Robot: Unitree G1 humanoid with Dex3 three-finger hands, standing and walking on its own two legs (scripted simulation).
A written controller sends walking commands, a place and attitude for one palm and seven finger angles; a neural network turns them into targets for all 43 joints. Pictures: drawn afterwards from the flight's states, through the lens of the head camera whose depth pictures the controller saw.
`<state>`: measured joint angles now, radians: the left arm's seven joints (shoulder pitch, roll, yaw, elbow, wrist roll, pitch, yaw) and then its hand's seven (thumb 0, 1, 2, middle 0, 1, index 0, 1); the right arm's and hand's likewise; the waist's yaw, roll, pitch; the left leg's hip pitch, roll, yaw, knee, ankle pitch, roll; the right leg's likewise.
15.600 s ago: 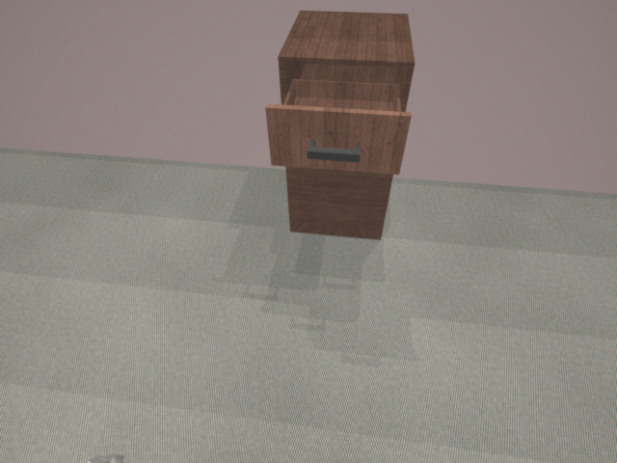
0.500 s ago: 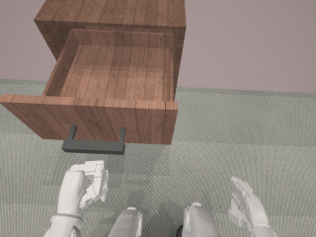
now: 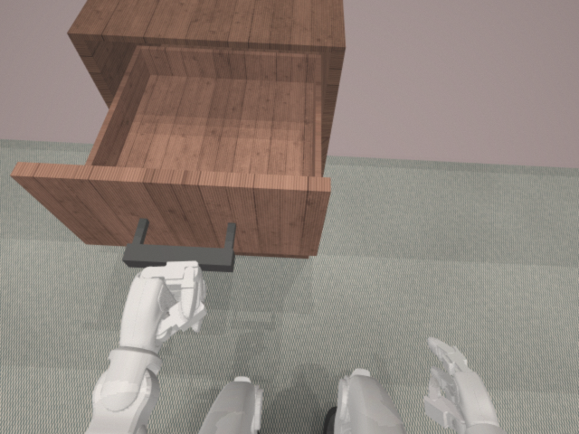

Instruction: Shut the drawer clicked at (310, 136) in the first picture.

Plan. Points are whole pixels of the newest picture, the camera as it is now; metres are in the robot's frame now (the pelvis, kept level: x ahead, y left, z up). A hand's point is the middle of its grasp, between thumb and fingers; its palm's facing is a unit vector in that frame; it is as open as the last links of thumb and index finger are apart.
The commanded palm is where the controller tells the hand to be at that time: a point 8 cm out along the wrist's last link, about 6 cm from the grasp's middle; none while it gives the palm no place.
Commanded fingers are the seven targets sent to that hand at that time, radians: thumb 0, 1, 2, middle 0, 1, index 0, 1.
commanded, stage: push the drawer shut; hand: left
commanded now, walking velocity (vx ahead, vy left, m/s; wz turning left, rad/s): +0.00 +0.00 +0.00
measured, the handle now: (183, 243) +0.35 +0.16 +0.04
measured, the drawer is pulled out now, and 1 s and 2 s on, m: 0.26 0.12 0.01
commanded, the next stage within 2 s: none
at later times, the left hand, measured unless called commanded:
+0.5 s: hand (207, 261) +0.33 +0.13 +0.03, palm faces -0.06 -1.00 -0.05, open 3.1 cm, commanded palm +0.33 +0.18 +0.04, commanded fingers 0.00 0.90 0.90 -1.40 -1.60 -1.40 -1.60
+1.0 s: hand (217, 210) +0.41 +0.12 +0.03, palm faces -0.03 -1.00 -0.05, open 3.0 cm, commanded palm +0.40 +0.18 +0.04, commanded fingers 0.00 0.90 0.90 -1.40 -1.60 -1.40 -1.60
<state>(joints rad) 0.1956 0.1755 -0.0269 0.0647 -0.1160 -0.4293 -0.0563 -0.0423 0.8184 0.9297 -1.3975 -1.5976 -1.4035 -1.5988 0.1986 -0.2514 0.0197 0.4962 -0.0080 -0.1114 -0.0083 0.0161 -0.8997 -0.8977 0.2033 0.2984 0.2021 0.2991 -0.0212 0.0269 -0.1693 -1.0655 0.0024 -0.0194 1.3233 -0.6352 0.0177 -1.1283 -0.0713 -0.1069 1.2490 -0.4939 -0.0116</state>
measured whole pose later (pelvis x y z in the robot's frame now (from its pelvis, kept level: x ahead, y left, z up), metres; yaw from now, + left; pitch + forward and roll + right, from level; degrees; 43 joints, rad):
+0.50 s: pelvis -0.02 +0.00 +0.01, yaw +0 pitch +21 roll -2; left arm -0.14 0.18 0.03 0.37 -0.12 -0.43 -0.04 0.00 0.81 0.93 -1.40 -1.60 -1.40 -1.60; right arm 0.20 -0.25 0.03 0.56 0.00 -0.09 -0.01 0.01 -0.90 -0.90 0.20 0.30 0.20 0.30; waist -0.05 0.02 -0.15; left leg -1.06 0.00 0.00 1.29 -0.59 0.03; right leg -1.13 -0.07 -0.09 1.21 -0.45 -0.01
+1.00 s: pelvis -0.01 +0.00 +0.01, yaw -1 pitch +23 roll -1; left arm -0.45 0.22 0.15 0.70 -0.10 -0.48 -0.05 -0.01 0.81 0.93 -1.40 -1.60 -1.40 -1.60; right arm 0.24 -0.25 0.02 0.61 -0.01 -0.05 0.00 0.01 -0.90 -0.90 0.20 0.30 0.20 0.30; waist -0.09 0.02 -0.15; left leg -1.08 0.00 0.01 1.26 -0.58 0.02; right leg -1.16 -0.06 -0.08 1.19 -0.43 -0.01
